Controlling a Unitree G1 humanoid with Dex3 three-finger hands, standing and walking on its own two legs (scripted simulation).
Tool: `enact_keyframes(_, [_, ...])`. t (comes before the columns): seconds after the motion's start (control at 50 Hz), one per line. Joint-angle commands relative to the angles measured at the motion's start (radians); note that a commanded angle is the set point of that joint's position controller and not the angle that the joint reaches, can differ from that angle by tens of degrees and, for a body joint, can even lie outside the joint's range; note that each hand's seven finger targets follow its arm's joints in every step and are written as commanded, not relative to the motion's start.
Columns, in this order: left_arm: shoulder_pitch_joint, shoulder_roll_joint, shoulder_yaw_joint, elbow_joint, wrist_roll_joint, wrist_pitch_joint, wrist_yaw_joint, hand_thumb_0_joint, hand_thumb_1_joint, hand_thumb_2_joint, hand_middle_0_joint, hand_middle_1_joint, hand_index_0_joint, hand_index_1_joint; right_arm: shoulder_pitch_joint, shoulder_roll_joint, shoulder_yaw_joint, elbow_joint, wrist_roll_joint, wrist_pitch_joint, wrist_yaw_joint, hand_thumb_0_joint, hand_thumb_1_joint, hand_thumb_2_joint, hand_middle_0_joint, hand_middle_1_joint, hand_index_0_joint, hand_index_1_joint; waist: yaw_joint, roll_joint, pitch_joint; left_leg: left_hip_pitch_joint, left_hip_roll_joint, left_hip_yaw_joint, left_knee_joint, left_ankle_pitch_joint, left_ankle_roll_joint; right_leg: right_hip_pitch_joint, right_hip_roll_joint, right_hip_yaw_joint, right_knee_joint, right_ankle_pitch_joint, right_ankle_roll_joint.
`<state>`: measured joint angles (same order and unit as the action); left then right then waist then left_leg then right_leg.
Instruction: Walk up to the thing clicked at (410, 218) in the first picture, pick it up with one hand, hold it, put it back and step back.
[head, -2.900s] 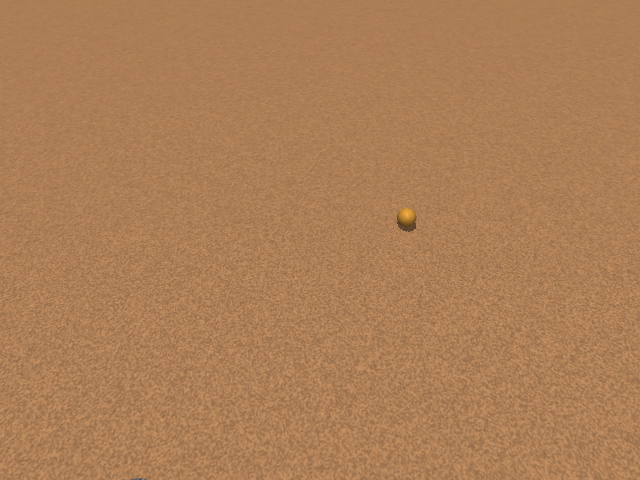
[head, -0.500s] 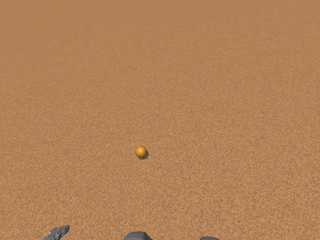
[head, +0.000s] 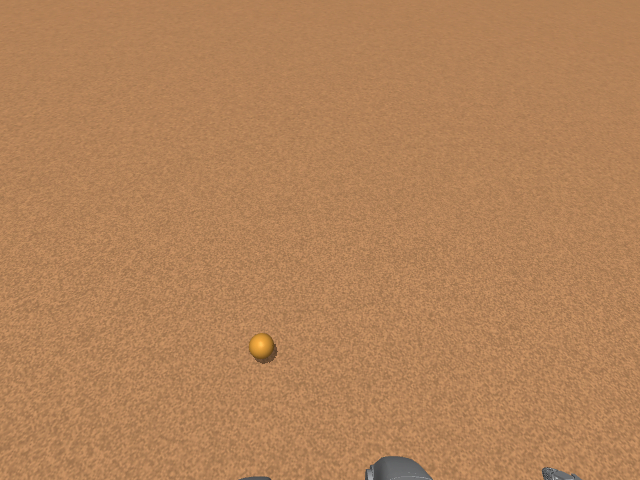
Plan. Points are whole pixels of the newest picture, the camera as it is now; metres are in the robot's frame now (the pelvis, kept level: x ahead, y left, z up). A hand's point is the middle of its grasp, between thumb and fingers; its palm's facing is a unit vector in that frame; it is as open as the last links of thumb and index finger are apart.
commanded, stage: walk up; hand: left
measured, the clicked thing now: (261, 345) +0.59 +0.19 -0.73
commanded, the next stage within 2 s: none
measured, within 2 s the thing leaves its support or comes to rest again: neither
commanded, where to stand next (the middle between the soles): +0.22 -0.01 m, yaw +0 degrees
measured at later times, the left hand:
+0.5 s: hand (153, 424) +0.20 +0.25 -0.12, palm faces -0.04 -0.90 -0.44, open 7.4 cm
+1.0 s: hand (146, 442) +0.19 +0.27 -0.16, palm faces +0.01 -0.94 -0.33, open 7.4 cm
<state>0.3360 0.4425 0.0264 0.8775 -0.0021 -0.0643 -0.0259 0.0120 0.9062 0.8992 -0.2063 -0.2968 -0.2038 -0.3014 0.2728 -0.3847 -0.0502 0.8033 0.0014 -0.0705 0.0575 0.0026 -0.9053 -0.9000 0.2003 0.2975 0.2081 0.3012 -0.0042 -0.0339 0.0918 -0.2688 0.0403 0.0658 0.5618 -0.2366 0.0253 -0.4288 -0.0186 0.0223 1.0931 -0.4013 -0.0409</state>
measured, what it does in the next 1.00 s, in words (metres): walks ahead: right foot, then left foot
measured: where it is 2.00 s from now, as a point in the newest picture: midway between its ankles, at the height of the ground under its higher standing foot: outside the picture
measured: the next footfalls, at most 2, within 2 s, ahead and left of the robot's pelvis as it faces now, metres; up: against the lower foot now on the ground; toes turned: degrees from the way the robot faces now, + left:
right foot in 0.26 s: +0.22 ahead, -0.13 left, +0.00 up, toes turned -1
left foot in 0.62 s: +0.24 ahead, +0.14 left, +0.00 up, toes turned +0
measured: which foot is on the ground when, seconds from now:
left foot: down 0.00-0.28, up 0.30-0.60, down 0.62-1.00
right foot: up 0.00-0.24, down 0.26-1.00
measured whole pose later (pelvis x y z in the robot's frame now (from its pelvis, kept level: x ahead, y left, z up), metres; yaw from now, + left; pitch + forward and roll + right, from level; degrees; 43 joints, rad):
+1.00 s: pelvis +0.15 +0.01 +0.00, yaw +1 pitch -3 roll -1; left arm 0.19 0.37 0.00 1.09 0.00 -0.01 -0.02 0.01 0.91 0.90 -0.21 -0.30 -0.20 -0.30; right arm 0.10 -0.35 0.01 1.03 0.00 0.00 0.02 0.00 -0.90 -0.90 0.20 0.30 0.21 0.30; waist 0.03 0.00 0.06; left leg -0.30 0.04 -0.01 0.56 -0.22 -0.01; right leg -0.24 -0.03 -0.04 0.53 -0.25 0.02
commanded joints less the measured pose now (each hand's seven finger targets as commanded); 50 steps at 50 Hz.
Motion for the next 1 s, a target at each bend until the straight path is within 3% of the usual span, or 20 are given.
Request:
enact_keyframes(0.0, [0.096, 0.171, 0.069, -0.040, -0.007, -0.011, -0.007, 0.000, 0.900, 0.900, -0.200, -0.300, -0.200, -0.300, 0.033, -0.275, -0.076, -0.059, 0.000, -0.022, -0.023, 0.000, -0.900, -0.900, 0.200, 0.300, 0.200, 0.300, 0.003, 0.215, -0.014, 0.049, 0.186, -0.196, -0.303, -0.014, 0.168, -0.082, -0.059, -0.013, -0.121, 0.113, 0.023])
enact_keyframes(0.12, [-0.051, 0.154, 0.075, -0.081, 0.013, -0.026, -0.014, 0.000, 0.900, 0.900, -0.200, -0.300, -0.200, -0.300, 0.082, -0.291, -0.081, -0.067, -0.007, -0.010, -0.017, 0.000, -0.900, -0.900, 0.200, 0.300, 0.200, 0.300, -0.033, 0.190, 0.002, 0.064, 0.224, -0.194, -0.276, 0.030, 0.219, -0.049, -0.063, -0.053, -0.387, 0.139, 0.035])
enact_keyframes(0.18, [0.003, 0.129, 0.075, -0.052, 0.013, -0.037, 0.000, 0.000, 0.900, 0.900, -0.200, -0.300, -0.200, -0.300, 0.024, -0.268, -0.065, -0.080, -0.004, 0.005, -0.021, 0.000, -0.900, -0.900, 0.200, 0.300, 0.200, 0.300, 0.024, 0.146, -0.023, -0.013, 0.200, -0.137, -0.125, 0.222, 0.179, 0.140, -0.018, -0.075, -0.508, 0.249, 0.022])
enact_keyframes(0.22, [0.095, 0.160, 0.089, -0.015, 0.017, -0.046, 0.021, 0.000, 0.900, 0.900, -0.200, -0.300, -0.200, -0.300, 0.032, -0.201, -0.038, -0.088, 0.006, 0.013, -0.026, 0.000, -0.900, -0.900, 0.200, 0.300, 0.200, 0.300, 0.069, 0.010, -0.121, -0.043, 0.114, -0.061, 0.116, 0.261, 0.107, 0.355, 0.004, -0.060, -0.630, 0.337, 0.005])
enact_keyframes(0.24, [0.130, 0.220, 0.105, -0.011, 0.024, -0.051, 0.032, 0.000, 0.900, 0.900, -0.200, -0.300, -0.200, -0.300, 0.066, -0.153, -0.020, -0.094, 0.013, 0.012, -0.029, 0.000, -0.900, -0.900, 0.200, 0.300, 0.200, 0.300, 0.087, -0.153, -0.179, -0.132, 0.040, -0.010, 0.312, 0.103, 0.065, 0.451, -0.106, 0.099, -0.694, 0.310, -0.029])
enact_keyframes(0.26, [0.121, 0.279, 0.112, -0.044, 0.022, -0.053, 0.038, 0.000, 0.900, 0.900, -0.200, -0.300, -0.200, -0.300, 0.121, -0.111, -0.004, -0.092, 0.012, 0.022, -0.029, 0.000, -0.900, -0.900, 0.200, 0.300, 0.200, 0.300, 0.063, -0.263, -0.194, -0.280, -0.073, -0.033, 0.454, -0.293, 0.015, 0.499, -0.364, 0.500, -0.781, 0.297, -0.115])
enact_keyframes(0.28, [0.053, 0.283, 0.109, -0.065, 0.008, -0.045, 0.033, 0.000, 0.900, 0.900, -0.200, -0.300, -0.200, -0.300, 0.148, -0.213, -0.034, -0.057, -0.001, 0.043, -0.040, 0.000, -0.900, -0.900, 0.200, 0.300, 0.200, 0.300, 0.043, -0.105, -0.138, -0.291, -0.035, -0.105, 0.502, -0.339, 0.016, 0.419, -0.396, 0.525, -0.785, 0.120, -0.189])
enact_keyframes(0.3, [0.038, 0.292, 0.112, -0.071, 0.006, -0.037, 0.034, 0.000, 0.900, 0.900, -0.200, -0.300, -0.200, -0.300, 0.115, -0.253, -0.050, -0.049, -0.006, 0.046, -0.046, 0.000, -0.900, -0.900, 0.200, 0.300, 0.200, 0.300, 0.053, -0.132, -0.108, -0.313, -0.018, -0.094, 0.545, -0.383, 0.023, 0.364, -0.409, 0.559, -0.798, 0.051, -0.253])
enact_keyframes(0.38, [-0.024, 0.225, 0.084, -0.074, 0.005, -0.034, 0.038, 0.000, 0.900, 0.900, -0.200, -0.300, -0.200, -0.300, 0.126, -0.226, -0.046, 0.013, 0.000, 0.053, -0.039, 0.000, -0.900, -0.900, 0.200, 0.300, 0.200, 0.300, 0.020, -0.113, -0.050, -0.268, 0.000, -0.142, 0.477, -0.193, 0.004, 0.242, -0.248, 0.255, -0.798, 0.132, -0.150])
enact_keyframes(0.44, [-0.065, 0.201, 0.077, -0.088, 0.018, -0.028, 0.037, 0.000, 0.900, 0.900, -0.200, -0.300, -0.200, -0.300, 0.129, -0.190, -0.036, 0.041, -0.006, 0.056, -0.037, 0.000, -0.900, -0.900, 0.200, 0.300, 0.200, 0.300, 0.010, -0.132, -0.075, -0.180, 0.000, -0.098, 0.334, -0.152, -0.020, 0.189, -0.214, 0.122, -0.750, 0.311, -0.159])
enact_keyframes(0.52, [-0.109, 0.189, 0.067, -0.075, 0.016, -0.006, 0.037, 0.000, 0.900, 0.900, -0.200, -0.300, -0.200, -0.300, 0.062, -0.170, -0.030, 0.066, -0.006, 0.050, -0.044, 0.000, -0.900, -0.900, 0.200, 0.300, 0.200, 0.300, 0.021, -0.170, -0.088, -0.038, -0.007, -0.042, 0.159, -0.058, -0.036, 0.105, -0.200, 0.061, -0.663, 0.386, -0.142])
enact_keyframes(0.58, [-0.153, 0.177, 0.057, -0.070, 0.001, 0.021, 0.035, 0.000, 0.900, 0.900, -0.200, -0.300, -0.200, -0.300, 0.055, -0.184, -0.038, 0.092, -0.011, 0.036, -0.057, 0.000, -0.900, -0.900, 0.200, 0.300, 0.200, 0.300, -0.011, -0.106, -0.107, 0.092, -0.033, -0.022, 0.002, 0.088, -0.011, 0.028, -0.188, 0.059, -0.538, 0.351, -0.103])
enact_keyframes(0.6, [-0.155, 0.154, 0.047, -0.064, -0.004, 0.030, 0.035, 0.000, 0.900, 0.900, -0.200, -0.300, -0.200, -0.300, 0.049, -0.207, -0.042, 0.097, -0.019, 0.032, -0.060, 0.000, -0.900, -0.900, 0.200, 0.300, 0.200, 0.300, -0.015, -0.058, -0.101, 0.118, -0.003, -0.071, -0.021, 0.094, 0.002, -0.029, -0.176, 0.064, -0.521, 0.255, -0.073])
enact_keyframes(0.62, [-0.141, 0.119, 0.037, -0.061, -0.009, 0.036, 0.033, 0.000, 0.900, 0.900, -0.200, -0.300, -0.200, -0.300, 0.022, -0.248, -0.047, 0.089, -0.024, 0.027, -0.064, 0.000, -0.900, -0.900, 0.200, 0.300, 0.200, 0.300, -0.001, 0.064, -0.104, 0.100, 0.109, -0.222, -0.103, 0.069, 0.033, -0.046, -0.119, 0.030, -0.467, 0.134, -0.037])
enact_keyframes(0.64, [-0.108, 0.091, 0.027, -0.043, -0.021, 0.046, 0.034, 0.000, 0.900, 0.900, -0.200, -0.300, -0.200, -0.300, -0.053, -0.287, -0.045, 0.067, -0.025, 0.021, -0.063, 0.000, -0.900, -0.900, 0.200, 0.300, 0.200, 0.300, 0.039, 0.181, -0.097, 0.004, 0.244, -0.434, -0.219, -0.056, 0.095, -0.008, -0.022, -0.023, -0.390, -0.035, 0.008])
enact_keyframes(0.66, [-0.093, 0.145, 0.044, 0.002, -0.018, 0.057, 0.040, 0.000, 0.900, 0.900, -0.200, -0.300, -0.200, -0.300, -0.102, -0.322, -0.048, 0.068, -0.013, 0.024, -0.061, 0.000, -0.900, -0.900, 0.200, 0.300, 0.200, 0.300, 0.032, 0.224, -0.085, -0.121, 0.289, -0.467, -0.233, -0.153, 0.178, 0.112, -0.020, -0.015, -0.315, -0.120, 0.010])
enact_keyframes(0.7, [-0.093, 0.144, 0.046, 0.047, -0.009, 0.055, 0.033, 0.000, 0.900, 0.900, -0.200, -0.300, -0.200, -0.300, -0.162, -0.276, -0.030, 0.075, -0.015, 0.032, -0.061, 0.000, -0.900, -0.900, 0.200, 0.300, 0.200, 0.300, 0.048, 0.209, -0.054, -0.220, 0.215, -0.357, -0.234, -0.238, 0.138, 0.208, -0.029, -0.008, -0.384, -0.078, 0.003])
enact_keyframes(0.76, [-0.087, 0.140, 0.041, 0.089, -0.003, 0.042, 0.029, 0.000, 0.900, 0.900, -0.200, -0.300, -0.200, -0.300, -0.180, -0.225, -0.009, 0.098, -0.005, 0.032, -0.059, 0.000, -0.900, -0.900, 0.200, 0.300, 0.200, 0.300, 0.050, 0.213, -0.099, -0.119, 0.130, -0.247, -0.141, -0.089, 0.052, 0.232, -0.037, -0.005, -0.551, 0.129, 0.003])
enact_keyframes(0.86, [-0.168, 0.136, 0.027, 0.130, 0.000, 0.045, 0.021, 0.000, 0.900, 0.900, -0.200, -0.300, -0.200, -0.300, -0.213, -0.224, 0.000, 0.133, -0.007, 0.046, -0.055, 0.000, -0.900, -0.900, 0.200, 0.300, 0.200, 0.300, 0.025, 0.177, -0.048, -0.123, 0.125, -0.273, -0.240, -0.371, 0.031, 0.176, -0.049, 0.032, -0.625, -0.023, 0.006])
enact_keyframes(0.98, [-0.216, 0.138, 0.018, 0.179, -0.001, 0.024, 0.020, 0.000, 0.900, 0.900, -0.200, -0.300, -0.200, -0.300, -0.234, -0.197, 0.013, 0.181, 0.003, 0.036, -0.053, 0.000, -0.900, -0.900, 0.200, 0.300, 0.200, 0.300, 0.006, 0.061, -0.080, 0.032, 0.084, -0.206, -0.171, -0.083, 0.013, 0.146, -0.099, 0.078, -0.737, 0.120, 0.004])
